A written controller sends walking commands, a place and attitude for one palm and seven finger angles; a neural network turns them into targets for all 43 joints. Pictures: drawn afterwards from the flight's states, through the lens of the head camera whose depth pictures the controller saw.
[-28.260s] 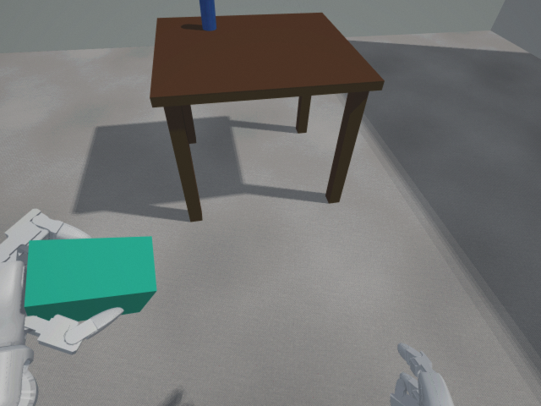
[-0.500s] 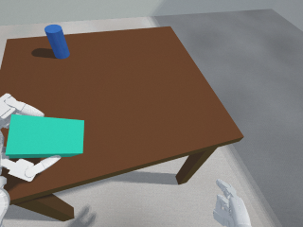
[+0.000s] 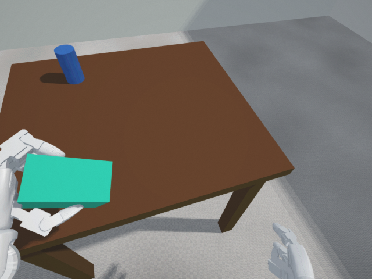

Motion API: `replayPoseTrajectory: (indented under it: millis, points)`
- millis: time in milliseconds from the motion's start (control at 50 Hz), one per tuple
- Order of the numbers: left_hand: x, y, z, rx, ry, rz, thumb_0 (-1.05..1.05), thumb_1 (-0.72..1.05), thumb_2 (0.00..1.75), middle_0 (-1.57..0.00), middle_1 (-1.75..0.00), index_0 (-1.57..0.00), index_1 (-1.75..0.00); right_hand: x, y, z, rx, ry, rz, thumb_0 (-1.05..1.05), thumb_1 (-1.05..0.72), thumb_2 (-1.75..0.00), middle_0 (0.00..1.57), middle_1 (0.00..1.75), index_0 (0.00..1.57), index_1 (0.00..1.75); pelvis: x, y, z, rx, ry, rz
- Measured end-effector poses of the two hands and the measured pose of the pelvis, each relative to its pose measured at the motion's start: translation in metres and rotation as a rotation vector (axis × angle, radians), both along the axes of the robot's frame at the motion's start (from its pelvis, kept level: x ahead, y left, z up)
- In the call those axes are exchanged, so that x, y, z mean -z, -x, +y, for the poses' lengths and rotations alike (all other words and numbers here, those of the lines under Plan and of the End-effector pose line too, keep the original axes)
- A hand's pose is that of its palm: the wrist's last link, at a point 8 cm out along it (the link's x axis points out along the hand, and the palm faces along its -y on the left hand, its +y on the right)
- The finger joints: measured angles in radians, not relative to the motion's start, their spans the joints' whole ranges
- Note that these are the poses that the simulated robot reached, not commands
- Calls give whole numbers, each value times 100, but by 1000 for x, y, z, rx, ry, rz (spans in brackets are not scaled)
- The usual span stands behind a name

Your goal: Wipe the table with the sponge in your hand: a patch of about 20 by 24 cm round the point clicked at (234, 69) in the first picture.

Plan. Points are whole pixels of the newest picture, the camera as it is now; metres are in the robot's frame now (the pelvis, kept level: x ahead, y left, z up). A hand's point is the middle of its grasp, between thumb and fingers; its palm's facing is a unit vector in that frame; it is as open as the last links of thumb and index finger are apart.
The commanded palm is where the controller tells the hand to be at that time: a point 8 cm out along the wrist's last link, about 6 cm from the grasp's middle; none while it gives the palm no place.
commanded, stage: look again from close up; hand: left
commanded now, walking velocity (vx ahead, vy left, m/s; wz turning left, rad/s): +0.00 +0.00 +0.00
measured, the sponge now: (79, 185) +0.23 +0.21 +0.13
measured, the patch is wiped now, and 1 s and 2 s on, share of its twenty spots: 0.00 0.00 0.00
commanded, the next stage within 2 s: come to a stop and stand still in 0.22 s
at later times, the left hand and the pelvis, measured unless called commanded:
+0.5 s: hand (36, 172) +0.22 +0.25 +0.18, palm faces +0.36 -0.78 -0.52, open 10.5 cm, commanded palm +0.14 +0.27 +0.17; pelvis -0.01 -0.01 +0.00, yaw +2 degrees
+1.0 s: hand (33, 179) +0.22 +0.26 +0.16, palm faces +0.38 -0.79 -0.47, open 10.5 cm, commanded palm +0.16 +0.28 +0.17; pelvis +0.00 +0.00 -0.01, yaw +1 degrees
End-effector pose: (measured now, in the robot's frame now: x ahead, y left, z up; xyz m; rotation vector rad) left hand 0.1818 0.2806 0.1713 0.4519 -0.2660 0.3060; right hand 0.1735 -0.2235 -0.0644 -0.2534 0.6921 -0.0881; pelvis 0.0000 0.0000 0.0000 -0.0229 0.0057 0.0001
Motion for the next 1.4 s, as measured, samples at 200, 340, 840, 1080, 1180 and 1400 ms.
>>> replayPoseTrajectory:
  millis: [200, 340, 840, 1080, 1180, 1400]
  points:
    - [11, 5, -1, -23, 7, 67, -1, -55, 102, -69, -132, -72, -130, 2, 17, -10, 35, -15, 1, 2, -90, -90, 20, 30, 20, 30, -1, 7, -6, 6, 0, -2]
    - [12, 8, -7, -7, 19, 60, -1, -55, 102, -69, -132, -72, -130, 3, 21, -15, 31, 4, 18, 2, -90, -90, 20, 30, 20, 30, -1, 10, -8, 1, 1, -3]
    - [48, -14, -1, 36, 10, 183, -1, -55, 102, -69, -132, -72, -130, 5, 16, -10, -9, 44, 78, 2, -90, -90, 20, 30, 20, 30, 4, -4, -2, 6, -9, 9]
    - [-17, 14, 10, -42, -91, -43, -1, -55, 102, -69, -132, -72, -131, 3, -7, 10, -68, -11, -6, 2, -90, -90, 20, 30, 20, 30, 6, 5, 4, -1, 5, -3]
    - [11, 20, 16, -87, -4, 49, -1, -55, 102, -69, -132, -72, -131, 2, 0, 15, -52, -39, -26, 1, -90, -90, 20, 30, 20, 30, 5, 13, 4, 7, 1, -18]
    - [11, 26, -2, -44, 34, 23, -1, -55, 102, -69, -132, -72, -130, 3, 36, 4, -35, -13, 1, 2, -90, -90, 20, 30, 20, 30, 4, 28, -4, 1, 4, -37]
